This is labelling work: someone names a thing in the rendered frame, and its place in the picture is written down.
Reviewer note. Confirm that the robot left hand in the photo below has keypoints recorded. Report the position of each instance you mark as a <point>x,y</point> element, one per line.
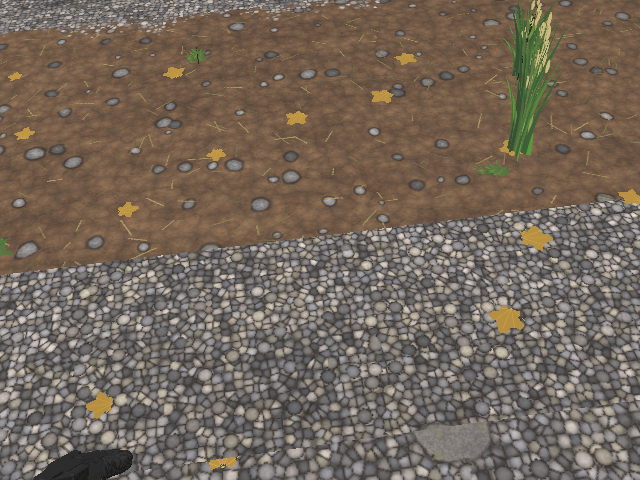
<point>95,465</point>

